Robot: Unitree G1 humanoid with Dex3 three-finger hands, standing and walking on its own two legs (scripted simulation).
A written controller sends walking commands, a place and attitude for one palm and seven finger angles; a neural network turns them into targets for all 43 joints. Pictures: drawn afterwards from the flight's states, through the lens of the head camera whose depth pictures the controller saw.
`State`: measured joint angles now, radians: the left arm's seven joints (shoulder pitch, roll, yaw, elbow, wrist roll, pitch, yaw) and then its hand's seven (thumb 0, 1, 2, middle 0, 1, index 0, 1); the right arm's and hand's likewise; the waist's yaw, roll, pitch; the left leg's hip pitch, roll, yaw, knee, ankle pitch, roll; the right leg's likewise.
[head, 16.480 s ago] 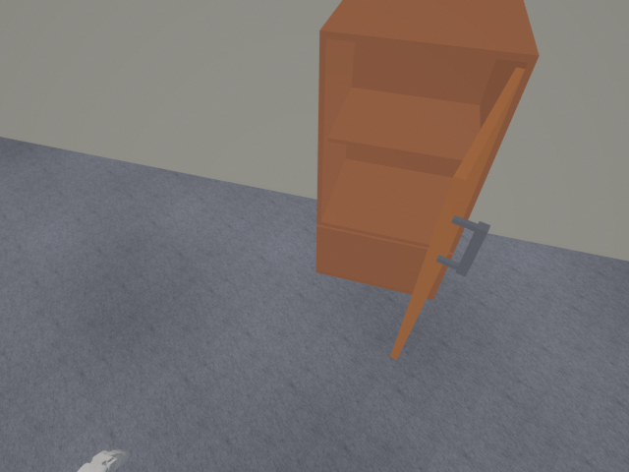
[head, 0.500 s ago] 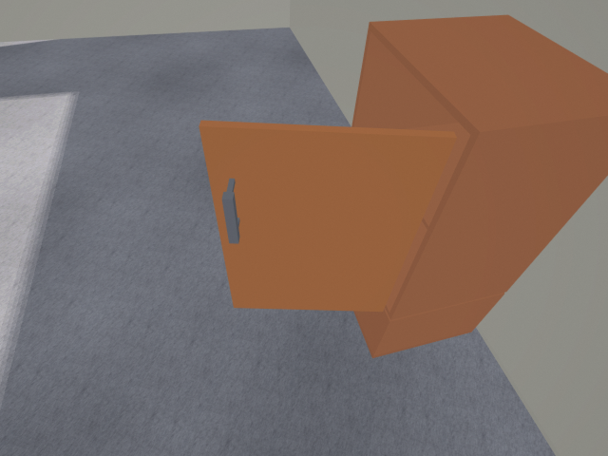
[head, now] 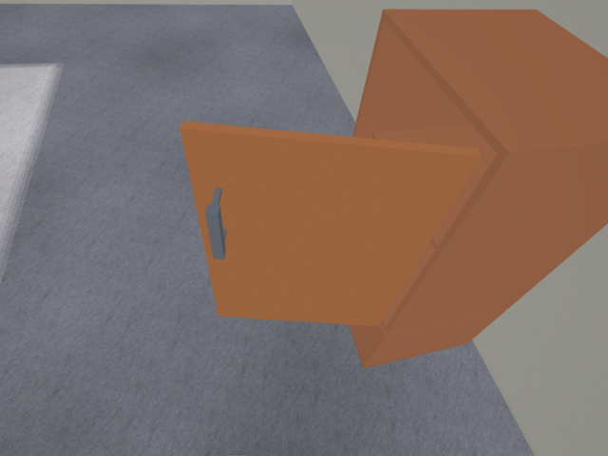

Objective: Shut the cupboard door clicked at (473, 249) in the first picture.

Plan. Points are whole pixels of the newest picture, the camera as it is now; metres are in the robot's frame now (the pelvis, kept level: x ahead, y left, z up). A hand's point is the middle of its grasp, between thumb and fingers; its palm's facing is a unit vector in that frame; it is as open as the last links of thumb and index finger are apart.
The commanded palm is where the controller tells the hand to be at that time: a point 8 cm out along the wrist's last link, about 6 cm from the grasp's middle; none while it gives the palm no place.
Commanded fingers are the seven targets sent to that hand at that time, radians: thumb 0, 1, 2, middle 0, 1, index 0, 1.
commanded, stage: come to a stop and stand still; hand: left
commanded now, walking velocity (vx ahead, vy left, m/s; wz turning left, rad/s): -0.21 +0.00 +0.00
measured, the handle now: (218, 224) +0.46 +0.19 -0.02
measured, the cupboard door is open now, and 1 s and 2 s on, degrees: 74 74 74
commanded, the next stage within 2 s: look again from close up in 1.54 s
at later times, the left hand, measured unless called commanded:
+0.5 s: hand out of the picture +0.11 +0.15 -0.15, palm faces -0.02 -0.97 -0.26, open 7.4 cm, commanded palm none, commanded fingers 0.00 0.90 0.90 -0.20 -0.30 -0.20 -0.30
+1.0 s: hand out of the picture +0.01 +0.18 -0.16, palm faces +0.08 -0.98 -0.20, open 7.4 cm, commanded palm none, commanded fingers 0.00 0.90 0.90 -0.20 -0.30 -0.20 -0.30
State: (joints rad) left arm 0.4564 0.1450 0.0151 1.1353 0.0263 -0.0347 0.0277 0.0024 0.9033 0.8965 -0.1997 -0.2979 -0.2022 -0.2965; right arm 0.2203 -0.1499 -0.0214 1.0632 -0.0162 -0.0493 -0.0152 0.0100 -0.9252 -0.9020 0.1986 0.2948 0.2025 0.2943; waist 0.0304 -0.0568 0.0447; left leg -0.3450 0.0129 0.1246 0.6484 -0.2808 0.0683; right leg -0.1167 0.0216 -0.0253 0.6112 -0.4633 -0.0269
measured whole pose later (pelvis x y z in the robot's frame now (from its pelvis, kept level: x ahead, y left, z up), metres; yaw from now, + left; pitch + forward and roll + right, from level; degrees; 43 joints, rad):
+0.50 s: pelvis +0.04 -0.04 +0.01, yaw +0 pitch +1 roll +0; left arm 0.17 0.18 0.03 0.98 0.03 0.00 0.03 0.01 0.91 0.90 -0.20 -0.30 -0.20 -0.30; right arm 0.24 -0.16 -0.05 1.03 -0.01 0.02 -0.03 0.00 -0.92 -0.90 0.20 0.30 0.20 0.29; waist -0.02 0.03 0.09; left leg -0.31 0.02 0.06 0.74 -0.50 0.00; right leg -0.31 -0.03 -0.06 0.59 -0.30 -0.01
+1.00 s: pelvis -0.01 -0.01 +0.02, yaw +0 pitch -1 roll +1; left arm 0.27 0.19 0.05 1.03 0.03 0.05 0.03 0.01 0.91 0.90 -0.20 -0.30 -0.20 -0.30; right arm 0.24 -0.15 -0.02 1.01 -0.02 0.01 -0.03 0.00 -0.94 -0.90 0.20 0.29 0.20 0.29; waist 0.03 -0.06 0.03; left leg -0.22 -0.05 0.09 0.46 -0.23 0.07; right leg -0.32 -0.04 -0.01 0.82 -0.43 -0.01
